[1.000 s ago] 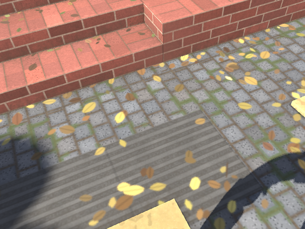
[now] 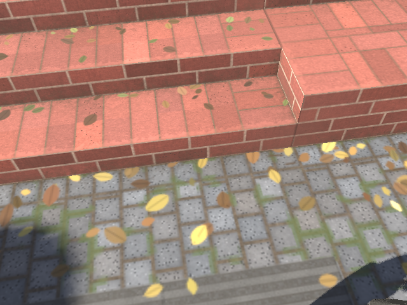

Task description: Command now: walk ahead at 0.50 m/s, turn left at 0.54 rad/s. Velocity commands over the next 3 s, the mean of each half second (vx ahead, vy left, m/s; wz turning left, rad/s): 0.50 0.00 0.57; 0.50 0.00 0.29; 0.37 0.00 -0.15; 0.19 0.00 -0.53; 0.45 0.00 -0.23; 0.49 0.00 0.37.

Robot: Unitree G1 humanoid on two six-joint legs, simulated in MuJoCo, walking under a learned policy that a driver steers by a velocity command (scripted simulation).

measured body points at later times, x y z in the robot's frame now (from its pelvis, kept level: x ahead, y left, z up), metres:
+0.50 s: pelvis +0.29 +0.06 -0.02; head +0.33 +0.09 +0.42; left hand +0.45 +0.36 -0.10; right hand +0.44 -0.20 -0.13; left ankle +0.23 +0.12 -0.77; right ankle +0.51 -0.06 -0.71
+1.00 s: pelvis +0.56 +0.12 -0.02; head +0.59 +0.13 +0.43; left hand +0.42 +0.35 -0.15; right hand +0.83 -0.01 -0.13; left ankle +0.61 +0.29 -0.73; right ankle +0.53 +0.00 -0.77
